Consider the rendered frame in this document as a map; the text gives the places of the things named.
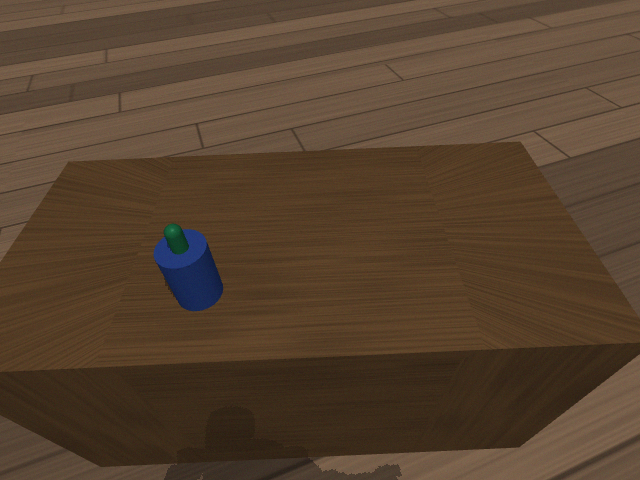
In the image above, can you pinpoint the bottle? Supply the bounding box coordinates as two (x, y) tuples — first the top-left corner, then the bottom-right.
(154, 224), (223, 311)

